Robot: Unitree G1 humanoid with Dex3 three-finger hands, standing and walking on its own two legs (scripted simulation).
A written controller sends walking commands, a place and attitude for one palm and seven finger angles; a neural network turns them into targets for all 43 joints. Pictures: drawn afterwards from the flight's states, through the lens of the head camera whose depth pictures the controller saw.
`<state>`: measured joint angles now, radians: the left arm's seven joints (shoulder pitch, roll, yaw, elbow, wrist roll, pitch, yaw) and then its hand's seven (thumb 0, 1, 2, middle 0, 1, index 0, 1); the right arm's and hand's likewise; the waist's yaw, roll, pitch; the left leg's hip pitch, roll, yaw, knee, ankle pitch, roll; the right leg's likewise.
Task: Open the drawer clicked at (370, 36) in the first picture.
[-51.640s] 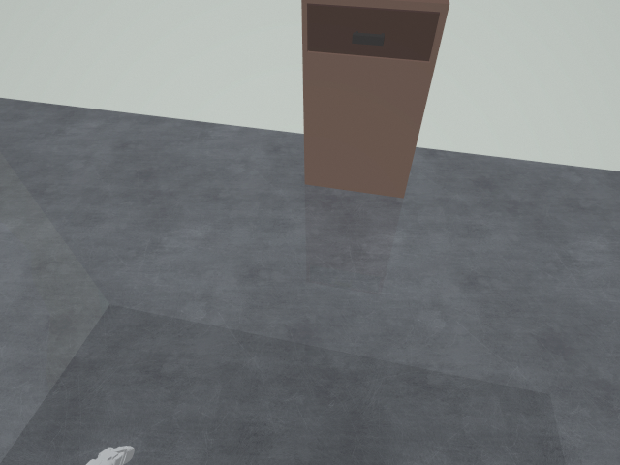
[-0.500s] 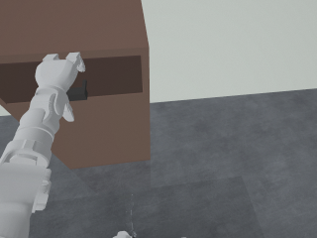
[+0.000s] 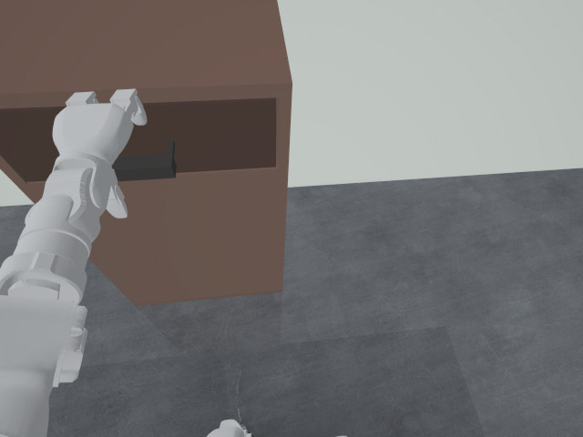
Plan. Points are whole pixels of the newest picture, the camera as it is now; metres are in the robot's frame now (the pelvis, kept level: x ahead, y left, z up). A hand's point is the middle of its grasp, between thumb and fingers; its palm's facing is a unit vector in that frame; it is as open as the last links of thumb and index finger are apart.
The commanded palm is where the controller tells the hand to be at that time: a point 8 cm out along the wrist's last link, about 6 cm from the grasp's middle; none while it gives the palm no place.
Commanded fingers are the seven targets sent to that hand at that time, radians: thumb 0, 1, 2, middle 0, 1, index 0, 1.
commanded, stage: move the hooked fingers above the handle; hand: left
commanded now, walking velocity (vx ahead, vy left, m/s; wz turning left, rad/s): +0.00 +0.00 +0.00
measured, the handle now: (141, 157) +0.55 +0.23 +0.01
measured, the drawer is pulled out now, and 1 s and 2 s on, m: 0.00 0.00 0.00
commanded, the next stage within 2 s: none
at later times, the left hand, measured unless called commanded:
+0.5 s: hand (110, 157) +0.49 +0.24 +0.08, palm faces -0.05 +0.03 -1.00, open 13.9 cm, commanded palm +0.48 +0.23 +0.13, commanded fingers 0.00 -0.50 0.30 -0.30 -1.20 -0.30 -1.20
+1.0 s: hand (129, 152) +0.50 +0.22 +0.08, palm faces -0.07 +0.01 -1.00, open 13.7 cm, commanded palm +0.49 +0.23 +0.13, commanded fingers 0.00 -0.50 0.30 -0.30 -1.20 -0.30 -1.20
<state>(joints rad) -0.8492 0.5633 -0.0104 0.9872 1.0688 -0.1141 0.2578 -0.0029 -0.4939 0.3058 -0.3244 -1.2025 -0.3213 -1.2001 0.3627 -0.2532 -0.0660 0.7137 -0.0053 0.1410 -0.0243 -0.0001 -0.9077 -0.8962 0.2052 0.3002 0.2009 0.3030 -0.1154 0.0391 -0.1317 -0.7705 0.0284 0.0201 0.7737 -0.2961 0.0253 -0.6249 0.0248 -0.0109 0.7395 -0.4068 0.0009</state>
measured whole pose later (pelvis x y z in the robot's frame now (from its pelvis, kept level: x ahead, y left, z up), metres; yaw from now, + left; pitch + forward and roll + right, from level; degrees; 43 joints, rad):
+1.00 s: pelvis +0.00 -0.02 +0.00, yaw -1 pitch +16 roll -1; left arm -0.92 0.53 -0.01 1.15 1.08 0.10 0.21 0.00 -0.49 0.31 -0.36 -1.24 -0.34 -1.24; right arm 0.31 -0.25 -0.02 0.68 0.03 0.17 -0.04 0.00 -0.91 -0.90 0.20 0.30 0.20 0.30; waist -0.14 0.06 -0.14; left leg -0.72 0.05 0.05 0.72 -0.28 0.01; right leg -0.61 0.04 0.02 0.72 -0.40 -0.01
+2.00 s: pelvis -0.01 +0.00 -0.01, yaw -1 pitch +19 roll -2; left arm -0.95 0.51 -0.01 1.03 1.10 -0.05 0.33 0.00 -0.49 0.31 -0.42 -1.28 -0.36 -1.25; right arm 0.34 -0.27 -0.05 0.71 -0.01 0.13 -0.03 0.00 -0.91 -0.90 0.20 0.30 0.20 0.30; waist -0.15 0.05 -0.14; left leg -0.86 0.04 0.02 0.82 -0.30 0.03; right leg -0.72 0.03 -0.01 0.79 -0.41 0.00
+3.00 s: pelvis -0.01 +0.00 +0.00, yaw -1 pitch +18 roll -2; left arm -0.90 0.67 -0.04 1.07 1.05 -0.14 0.08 0.00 -0.49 0.31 -0.33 -1.21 -0.33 -1.21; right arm 0.42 -0.26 -0.03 0.69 0.02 0.11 -0.09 0.00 -0.91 -0.90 0.21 0.30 0.20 0.30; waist -0.13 0.05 -0.10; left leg -0.81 0.04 0.02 0.79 -0.29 0.02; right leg -0.67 0.04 -0.01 0.76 -0.40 0.00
